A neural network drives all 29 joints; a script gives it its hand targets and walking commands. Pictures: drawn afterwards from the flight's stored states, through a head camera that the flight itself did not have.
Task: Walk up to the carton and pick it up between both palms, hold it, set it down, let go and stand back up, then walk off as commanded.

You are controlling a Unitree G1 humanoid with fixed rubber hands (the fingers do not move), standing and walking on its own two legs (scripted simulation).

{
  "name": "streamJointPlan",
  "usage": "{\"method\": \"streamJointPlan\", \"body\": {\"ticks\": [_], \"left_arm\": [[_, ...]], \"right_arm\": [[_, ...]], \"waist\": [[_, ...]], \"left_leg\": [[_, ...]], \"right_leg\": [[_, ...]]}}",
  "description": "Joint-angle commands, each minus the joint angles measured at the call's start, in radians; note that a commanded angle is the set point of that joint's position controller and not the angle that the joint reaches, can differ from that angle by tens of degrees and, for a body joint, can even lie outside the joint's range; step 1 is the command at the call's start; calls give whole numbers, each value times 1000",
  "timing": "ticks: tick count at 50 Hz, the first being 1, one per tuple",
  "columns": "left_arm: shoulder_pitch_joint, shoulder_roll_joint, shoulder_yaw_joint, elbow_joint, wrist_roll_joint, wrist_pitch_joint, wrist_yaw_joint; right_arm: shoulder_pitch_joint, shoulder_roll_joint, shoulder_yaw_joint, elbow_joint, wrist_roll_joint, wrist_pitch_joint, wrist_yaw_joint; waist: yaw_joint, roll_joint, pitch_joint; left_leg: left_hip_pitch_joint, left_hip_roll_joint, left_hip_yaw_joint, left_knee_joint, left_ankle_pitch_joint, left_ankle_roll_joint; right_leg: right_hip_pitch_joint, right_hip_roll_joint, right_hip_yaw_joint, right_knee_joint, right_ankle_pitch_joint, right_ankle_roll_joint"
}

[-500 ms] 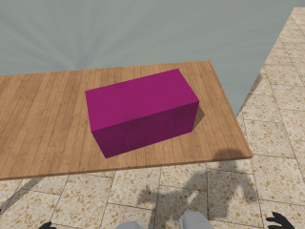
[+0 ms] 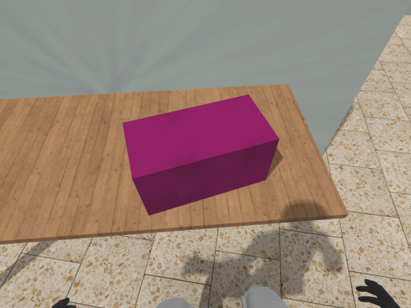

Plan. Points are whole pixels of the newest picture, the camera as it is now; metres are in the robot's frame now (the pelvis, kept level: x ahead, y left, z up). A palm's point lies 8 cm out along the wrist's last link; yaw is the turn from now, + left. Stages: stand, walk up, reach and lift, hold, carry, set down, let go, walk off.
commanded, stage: walk up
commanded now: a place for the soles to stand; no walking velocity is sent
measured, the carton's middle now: (199, 153) +0.46 +0.02 -0.02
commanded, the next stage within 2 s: none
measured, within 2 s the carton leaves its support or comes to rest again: neither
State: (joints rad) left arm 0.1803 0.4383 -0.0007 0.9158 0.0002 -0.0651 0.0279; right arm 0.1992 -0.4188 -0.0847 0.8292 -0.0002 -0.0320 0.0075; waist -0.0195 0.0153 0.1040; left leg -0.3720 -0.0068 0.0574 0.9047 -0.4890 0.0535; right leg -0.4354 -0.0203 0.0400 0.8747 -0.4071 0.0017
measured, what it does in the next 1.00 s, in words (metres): stands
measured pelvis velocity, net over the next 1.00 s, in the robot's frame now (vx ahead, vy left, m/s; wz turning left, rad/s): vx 0.02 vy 0.01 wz -0.02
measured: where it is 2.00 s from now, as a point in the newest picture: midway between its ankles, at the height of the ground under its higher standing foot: outside the picture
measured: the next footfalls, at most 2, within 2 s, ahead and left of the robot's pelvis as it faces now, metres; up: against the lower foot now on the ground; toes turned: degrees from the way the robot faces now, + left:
none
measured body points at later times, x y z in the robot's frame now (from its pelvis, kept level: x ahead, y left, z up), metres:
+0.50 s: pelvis +0.01 +0.01 +0.00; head +0.03 +0.02 +0.45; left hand +0.12 +0.33 -0.11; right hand +0.09 -0.32 -0.09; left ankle +0.02 +0.09 -0.69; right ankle +0.05 -0.15 -0.68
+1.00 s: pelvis +0.02 +0.01 +0.00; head +0.04 +0.01 +0.45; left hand +0.13 +0.33 -0.10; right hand +0.10 -0.33 -0.09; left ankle +0.03 +0.10 -0.69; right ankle +0.06 -0.14 -0.69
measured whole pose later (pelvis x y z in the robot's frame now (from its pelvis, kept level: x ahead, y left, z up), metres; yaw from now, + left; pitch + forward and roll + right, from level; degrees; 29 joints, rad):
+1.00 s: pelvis +0.02 +0.01 +0.00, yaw -1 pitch -3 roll -1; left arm 0.18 0.44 0.00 0.92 0.00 -0.06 0.03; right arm 0.23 -0.42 -0.08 0.83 0.00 -0.03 0.01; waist -0.02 0.00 0.11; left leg -0.37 0.01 0.06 0.87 -0.45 0.05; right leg -0.42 -0.02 0.05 0.86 -0.45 0.01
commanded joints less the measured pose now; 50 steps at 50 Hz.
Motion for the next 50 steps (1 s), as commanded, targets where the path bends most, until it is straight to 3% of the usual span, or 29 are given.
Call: {"method": "streamJointPlan", "body": {"ticks": [1,4,6,8,9,10,11,12,14,16,17,18,19,20,24,27,29,30,31,32,33,34,37,39,41,42,43,47,50], "left_arm": [[-83,226,73,-69,26,-4,8],[-21,206,76,-61,19,-13,1],[1,193,76,-59,16,-21,3],[68,217,87,-36,23,-37,9],[144,270,108,-21,29,-43,16],[198,318,126,-15,28,-41,20],[205,329,126,-12,21,-35,19],[144,340,119,-29,20,-32,18],[56,320,111,-47,30,-23,19],[-58,287,97,-71,32,-12,13],[-99,237,81,-85,33,-4,6],[-114,164,62,-99,28,-3,3],[-109,159,57,-103,27,0,13],[-95,214,71,-86,28,3,17],[-2,222,81,-52,21,-3,-1],[16,209,86,-46,22,-13,5],[51,204,85,-38,23,-29,8],[94,216,91,-27,27,-40,12],[159,270,112,-12,36,-48,19],[193,330,130,-9,38,-48,22],[182,344,127,-13,26,-41,20],[127,354,120,-28,27,-38,17],[16,307,107,-56,35,-23,17],[-65,255,88,-77,35,-11,7],[-100,142,54,-101,25,-3,4],[-100,199,71,-95,31,0,13],[-79,231,78,-78,28,2,12],[24,211,85,-43,21,-14,-3],[78,212,89,-26,24,-37,6]], "right_arm": [[65,-305,-73,3,-35,-38,-5],[46,-265,-64,-15,-39,-42,-12],[40,-250,-60,-23,-31,-38,-13],[-22,-232,-54,-59,-14,-27,-8],[-63,-199,-43,-85,-3,-26,-6],[-67,-169,-37,-97,0,-20,-9],[-68,-181,-38,-88,-3,-10,-15],[-45,-195,-39,-75,-12,-2,-15],[-29,-199,-40,-55,-15,-8,-3],[88,-196,-52,1,-16,-17,7],[155,-204,-64,27,-30,-23,6],[190,-279,-83,40,-49,-32,2],[146,-313,-84,17,-46,-34,-3],[112,-336,-84,5,-36,-33,-5],[16,-273,-71,-22,-42,-39,-10],[29,-260,-68,-34,-39,-32,-5],[-14,-246,-56,-50,-26,-23,-2],[-35,-218,-49,-60,-17,-19,0],[-58,-182,-35,-84,-4,-20,0],[-48,-151,-26,-90,-1,-14,-1],[-61,-184,-33,-85,-8,-1,-9],[-36,-208,-38,-68,-15,4,-10],[15,-204,-46,-26,-18,-5,5],[126,-191,-57,19,-26,-17,7],[149,-298,-83,23,-50,-31,-2],[121,-333,-85,3,-39,-31,-3],[75,-325,-77,0,-33,-32,-4],[5,-271,-64,-26,-39,-32,-2],[-36,-227,-45,-49,-20,-20,3]], "waist": [[-41,69,-15],[-12,129,-81],[6,132,-116],[49,59,-180],[86,-33,-227],[107,-111,-240],[109,-182,-213],[76,-160,-174],[41,-153,-94],[-48,-178,-55],[-92,-106,-59],[-107,121,-68],[-79,143,-14],[-70,66,-28],[-6,123,-43],[-2,131,-82],[35,112,-107],[56,78,-158],[85,-29,-202],[95,-147,-197],[94,-158,-172],[69,-157,-142],[15,-164,-51],[-66,-141,-64],[-87,169,-51],[-73,82,-34],[-47,33,-18],[6,108,-64],[54,69,-123]], "left_leg": [[217,375,-579,-558,169,110],[243,316,-423,-423,642,84],[259,283,-348,-331,803,85],[102,184,-193,-177,701,35],[-61,91,-102,-1,648,-14],[-181,12,-50,197,407,-59],[-257,-16,-76,214,-94,-46],[-258,23,-107,203,-232,-39],[-187,53,-122,79,-215,-21],[39,47,-64,-188,-16,3],[166,66,-134,-370,-41,20],[248,212,-440,-528,-86,65],[235,364,-636,-623,-43,101],[221,409,-680,-626,-14,123],[157,311,-456,-501,250,92],[164,305,-405,-423,444,125],[99,249,-281,-313,484,100],[37,184,-190,-201,492,55],[-112,105,-114,-17,508,3],[-230,5,-43,178,261,-40],[-265,-9,-90,180,-181,-34],[-245,24,-117,157,-238,-34],[-126,59,-101,-33,-134,-11],[116,48,-87,-330,19,11],[257,290,-572,-591,-85,92],[227,405,-684,-627,-59,144],[180,396,-646,-601,-27,154],[145,308,-428,-455,341,127],[10,197,-224,-265,424,65]], "right_leg": [[-313,-9,3,124,-142,-26],[-171,-22,-55,26,-125,-33],[-94,-11,-81,-83,-53,-38],[165,-20,-38,-242,262,-77],[323,-111,162,-273,351,-150],[394,-252,429,-332,366,-267],[407,-347,585,-398,388,-352],[355,-378,610,-399,338,-369],[176,-328,508,-403,194,-317],[-36,-207,329,-327,70,-217],[-145,-126,203,-209,61,-144],[-292,1,40,86,26,-63],[-390,66,-23,168,-150,-36],[-366,27,31,183,-175,-33],[-172,-25,-28,74,-138,-33],[-94,-12,-79,-31,-126,-35],[63,0,-100,-222,31,-46],[189,-14,-42,-299,166,-67],[339,-109,178,-335,251,-137],[381,-266,491,-414,247,-242],[355,-355,631,-465,234,-327],[300,-378,646,-445,173,-354],[105,-278,446,-416,41,-266],[-68,-157,256,-287,54,-171],[-329,58,-17,123,-53,-43],[-346,36,-6,146,-176,-30],[-297,-1,14,136,-181,-31],[-92,-14,-63,-22,-132,-34],[179,1,-61,-280,113,-61]]}}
